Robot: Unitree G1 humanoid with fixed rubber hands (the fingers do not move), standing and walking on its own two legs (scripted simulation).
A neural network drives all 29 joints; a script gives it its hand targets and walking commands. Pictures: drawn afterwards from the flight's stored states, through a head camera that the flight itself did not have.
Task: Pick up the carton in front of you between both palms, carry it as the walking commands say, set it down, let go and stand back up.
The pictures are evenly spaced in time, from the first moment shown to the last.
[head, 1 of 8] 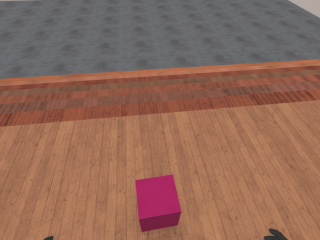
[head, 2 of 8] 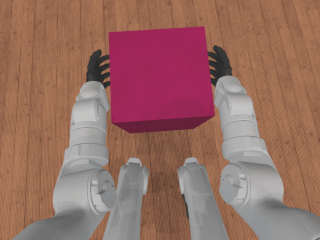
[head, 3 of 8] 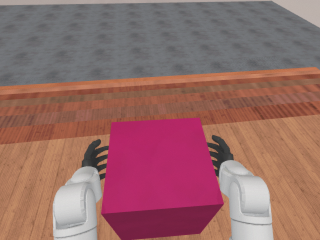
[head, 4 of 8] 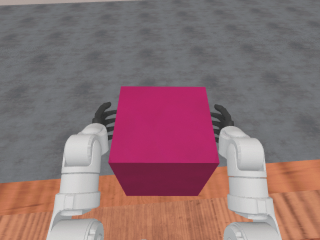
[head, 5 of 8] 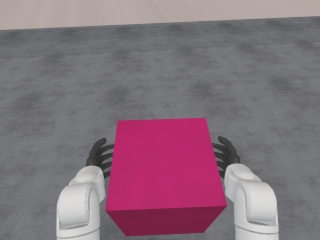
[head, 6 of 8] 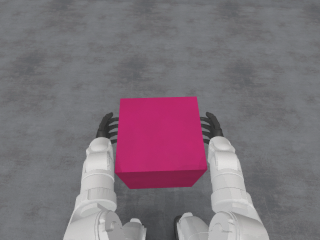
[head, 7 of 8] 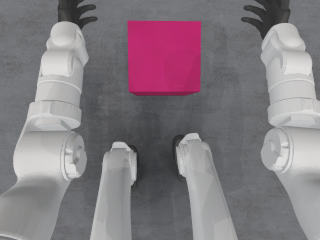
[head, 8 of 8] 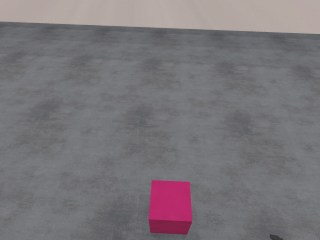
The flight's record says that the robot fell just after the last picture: no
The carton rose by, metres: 0.68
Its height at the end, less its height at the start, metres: -1.09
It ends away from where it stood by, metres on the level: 5.40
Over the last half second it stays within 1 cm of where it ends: yes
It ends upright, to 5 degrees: yes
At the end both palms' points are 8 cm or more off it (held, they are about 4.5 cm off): yes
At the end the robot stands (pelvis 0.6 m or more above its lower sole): yes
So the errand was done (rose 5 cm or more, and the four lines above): yes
